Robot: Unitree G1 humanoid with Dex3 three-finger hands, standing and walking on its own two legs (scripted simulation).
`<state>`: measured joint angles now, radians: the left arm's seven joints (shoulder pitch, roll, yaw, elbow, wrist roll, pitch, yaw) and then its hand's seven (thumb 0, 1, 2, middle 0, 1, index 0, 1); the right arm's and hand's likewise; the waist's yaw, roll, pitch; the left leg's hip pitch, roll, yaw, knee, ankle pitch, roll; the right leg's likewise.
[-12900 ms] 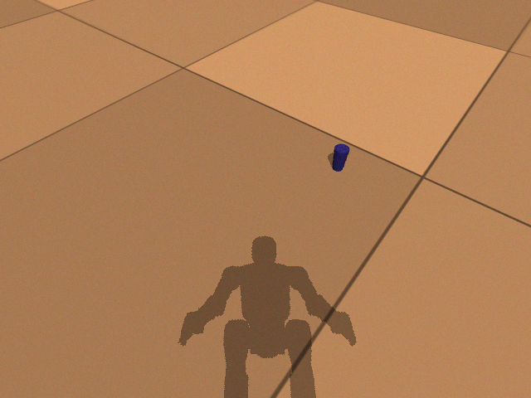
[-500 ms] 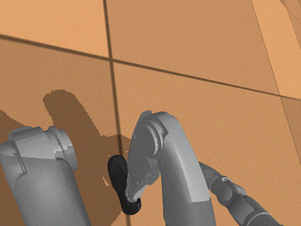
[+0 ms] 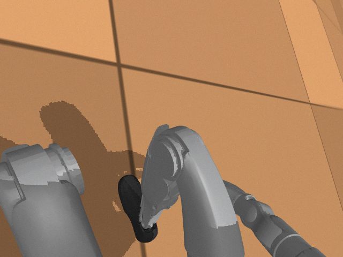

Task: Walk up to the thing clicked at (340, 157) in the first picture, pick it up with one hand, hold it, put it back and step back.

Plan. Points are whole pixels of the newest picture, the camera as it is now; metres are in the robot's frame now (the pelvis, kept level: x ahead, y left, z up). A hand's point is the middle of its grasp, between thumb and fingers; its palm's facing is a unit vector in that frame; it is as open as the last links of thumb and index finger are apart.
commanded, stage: close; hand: left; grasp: from the side
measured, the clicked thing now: out of the picture +0.40 +0.31 -0.21
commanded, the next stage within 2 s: settle in 1.66 s
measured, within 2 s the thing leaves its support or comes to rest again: neither
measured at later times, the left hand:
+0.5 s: hand out of the picture +0.39 +0.30 -0.19, palm faces +0.45 -0.90 +0.02, open 10.4 cm
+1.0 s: hand out of the picture +0.40 +0.31 -0.19, palm faces +0.47 -0.88 +0.01, open 9.7 cm
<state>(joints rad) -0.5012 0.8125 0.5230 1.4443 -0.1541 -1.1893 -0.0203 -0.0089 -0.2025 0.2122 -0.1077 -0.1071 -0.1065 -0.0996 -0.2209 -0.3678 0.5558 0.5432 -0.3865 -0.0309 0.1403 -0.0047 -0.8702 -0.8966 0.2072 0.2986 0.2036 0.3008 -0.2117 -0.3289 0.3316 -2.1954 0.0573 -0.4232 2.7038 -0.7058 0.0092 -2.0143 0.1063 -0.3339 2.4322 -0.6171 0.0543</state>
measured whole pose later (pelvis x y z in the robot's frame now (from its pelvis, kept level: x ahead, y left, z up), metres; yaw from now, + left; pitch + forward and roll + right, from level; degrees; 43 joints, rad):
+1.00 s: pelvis +0.00 +0.00 +0.00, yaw -1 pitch +7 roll -19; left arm -0.56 0.87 0.57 1.46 -0.11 -1.14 0.02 -0.01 -0.09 0.75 -0.68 -0.83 -0.66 -0.83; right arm -0.20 -0.37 0.57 0.53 -0.39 0.01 0.13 -0.01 -0.86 -0.89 0.21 0.30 0.20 0.30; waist -0.23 -0.34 0.35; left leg -2.19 0.07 -0.43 2.70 -0.72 0.02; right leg -2.01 0.12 -0.34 2.42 -0.62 0.06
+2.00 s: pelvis +0.00 +0.00 +0.00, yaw -1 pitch +7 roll -20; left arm -0.50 0.85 0.55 1.40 -0.15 -1.14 0.01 -0.01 -0.27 0.97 -0.72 -0.98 -0.70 -0.98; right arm -0.21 -0.37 0.56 0.52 -0.38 0.00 0.13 -0.01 -0.88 -0.90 0.21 0.30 0.20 0.30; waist -0.21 -0.34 0.35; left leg -2.18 0.07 -0.44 2.70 -0.72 0.02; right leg -2.00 0.12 -0.35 2.41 -0.61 0.06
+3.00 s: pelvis +0.03 -0.01 +0.06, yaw +8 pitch +28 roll -10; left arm -0.35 0.46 0.40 0.71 -0.17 -0.69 -0.10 -0.01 -0.33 1.04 -0.75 -0.95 -0.73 -0.97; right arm -0.02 -0.28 0.13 0.64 -0.13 0.03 0.09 0.00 -0.87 -0.89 0.21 0.30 0.20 0.30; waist -0.09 -0.07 -0.03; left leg -2.23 0.06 -0.17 2.42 -0.70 0.01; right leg -2.11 0.02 -0.16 2.33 -0.71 -0.01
